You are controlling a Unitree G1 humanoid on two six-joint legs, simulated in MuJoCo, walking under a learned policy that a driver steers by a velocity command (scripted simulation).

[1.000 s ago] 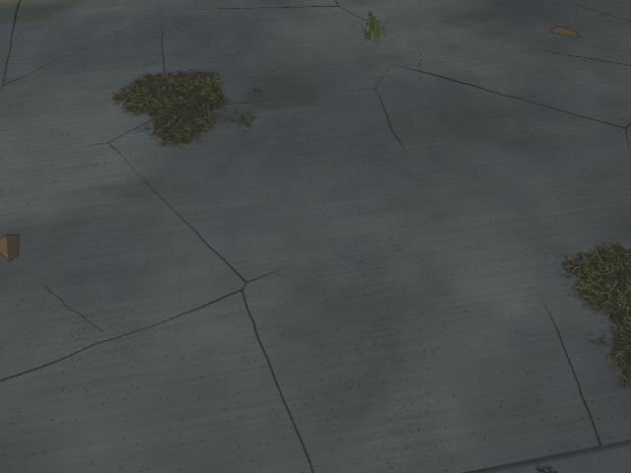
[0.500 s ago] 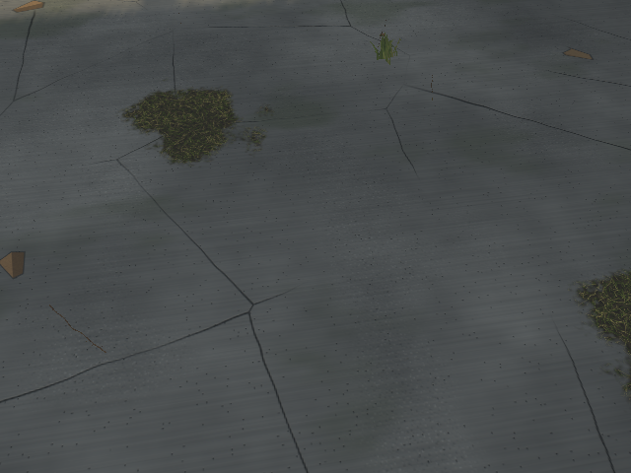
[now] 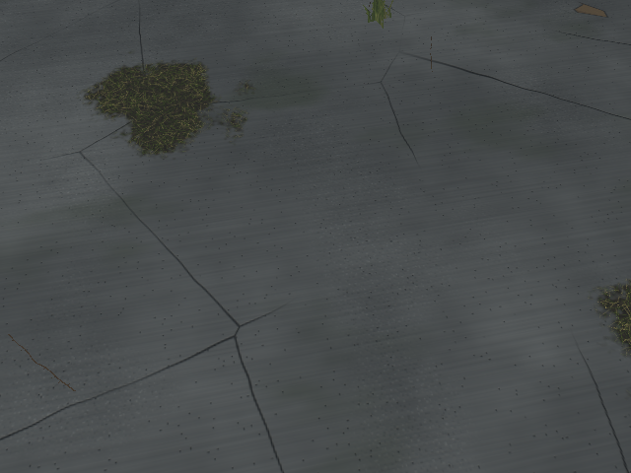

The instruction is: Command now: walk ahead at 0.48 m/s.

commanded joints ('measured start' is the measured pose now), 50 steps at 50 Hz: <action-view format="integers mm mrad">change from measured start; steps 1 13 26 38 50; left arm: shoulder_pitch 428 310 462 296 173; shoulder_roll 196 106 123 55 125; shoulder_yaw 60 13 -16 -29 -5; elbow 106 108 148 -51 -95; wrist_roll -26 -13 -24 -14 -13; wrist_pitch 8 -95 -18 31 35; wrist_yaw -1 24 77 42 54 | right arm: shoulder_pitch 69 -398 -78 -291 -178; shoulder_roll -71 -86 -156 -199 -166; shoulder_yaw -17 -60 -67 -71 -66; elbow -91 -256 -122 -249 -212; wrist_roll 3 -23 -88 -2 -12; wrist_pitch -15 55 30 34 119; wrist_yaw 9 68 66 20 6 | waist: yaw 117 29 -93 59 7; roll -159 -45 63 63 -89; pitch -235 42 -81 -231 -153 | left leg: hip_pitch -652 -557 -19 -220 -422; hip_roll -16 98 69 150 -29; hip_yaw -91 -22 97 -125 -118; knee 738 -39 -577 -362 280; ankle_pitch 23 792 1062 1274 -85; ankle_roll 30 6 73 170 -38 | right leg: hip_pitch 658 212 264 25 243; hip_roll -416 -179 -118 -95 -385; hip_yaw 737 70 -61 86 452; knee -321 -434 737 214 -303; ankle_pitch -10 48 248 145 453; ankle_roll -261 -30 42 129 -141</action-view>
